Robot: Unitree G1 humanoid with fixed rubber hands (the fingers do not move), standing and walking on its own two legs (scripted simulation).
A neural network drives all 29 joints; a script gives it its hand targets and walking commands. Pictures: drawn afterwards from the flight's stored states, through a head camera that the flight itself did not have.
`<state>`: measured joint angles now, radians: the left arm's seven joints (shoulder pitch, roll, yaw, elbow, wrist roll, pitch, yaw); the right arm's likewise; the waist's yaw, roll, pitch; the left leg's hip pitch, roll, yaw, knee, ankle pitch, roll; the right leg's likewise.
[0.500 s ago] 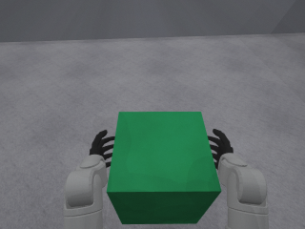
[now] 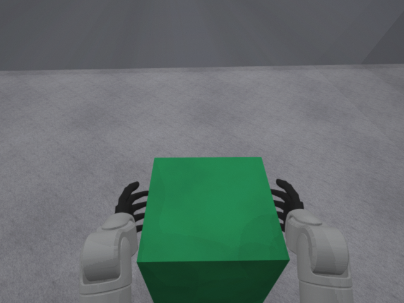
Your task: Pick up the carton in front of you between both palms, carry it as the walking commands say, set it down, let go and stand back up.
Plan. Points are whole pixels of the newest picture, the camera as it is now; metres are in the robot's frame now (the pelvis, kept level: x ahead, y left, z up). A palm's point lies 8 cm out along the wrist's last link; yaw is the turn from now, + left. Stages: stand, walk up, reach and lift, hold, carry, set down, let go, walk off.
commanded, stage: carry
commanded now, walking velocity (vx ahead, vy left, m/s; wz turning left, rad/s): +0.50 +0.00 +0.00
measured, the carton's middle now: (208, 236) +0.27 +0.00 +0.02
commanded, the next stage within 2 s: none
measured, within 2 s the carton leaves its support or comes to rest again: neither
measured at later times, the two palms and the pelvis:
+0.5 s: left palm (158, 126) +0.54 +0.13 +0.11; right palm (272, 129) +0.54 -0.17 +0.09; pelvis +0.27 -0.03 +0.02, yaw +2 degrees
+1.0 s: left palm (153, 117) +0.60 +0.15 +0.09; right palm (258, 116) +0.61 -0.15 +0.09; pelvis +0.35 -0.01 +0.01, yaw +2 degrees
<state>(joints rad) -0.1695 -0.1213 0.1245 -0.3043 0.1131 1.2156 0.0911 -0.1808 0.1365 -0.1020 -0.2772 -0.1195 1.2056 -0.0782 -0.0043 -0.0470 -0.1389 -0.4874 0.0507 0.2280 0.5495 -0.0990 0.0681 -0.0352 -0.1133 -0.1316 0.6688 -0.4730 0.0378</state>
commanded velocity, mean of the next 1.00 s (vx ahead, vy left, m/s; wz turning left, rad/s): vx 0.05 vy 0.00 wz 0.00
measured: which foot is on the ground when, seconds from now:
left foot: down 0.00-0.38, up 0.40-0.54, down 0.56-1.00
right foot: up 0.00-0.36, down 0.38-1.00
